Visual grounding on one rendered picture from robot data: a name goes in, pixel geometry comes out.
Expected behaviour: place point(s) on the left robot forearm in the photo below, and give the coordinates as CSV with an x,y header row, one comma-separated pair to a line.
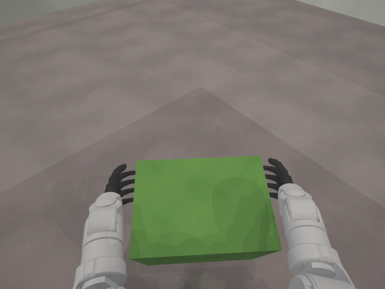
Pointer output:
x,y
102,265

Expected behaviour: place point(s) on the robot right upper arm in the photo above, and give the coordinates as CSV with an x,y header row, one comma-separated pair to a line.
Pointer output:
x,y
310,281

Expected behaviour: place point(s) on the right robot forearm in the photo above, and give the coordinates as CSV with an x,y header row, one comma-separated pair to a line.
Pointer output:
x,y
309,247

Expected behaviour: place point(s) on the carton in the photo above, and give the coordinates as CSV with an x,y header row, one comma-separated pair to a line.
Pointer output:
x,y
201,210

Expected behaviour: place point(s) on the right robot hand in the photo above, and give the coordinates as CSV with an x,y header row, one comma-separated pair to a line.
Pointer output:
x,y
281,177

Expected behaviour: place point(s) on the left robot hand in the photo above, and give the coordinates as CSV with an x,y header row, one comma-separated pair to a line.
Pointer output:
x,y
115,184

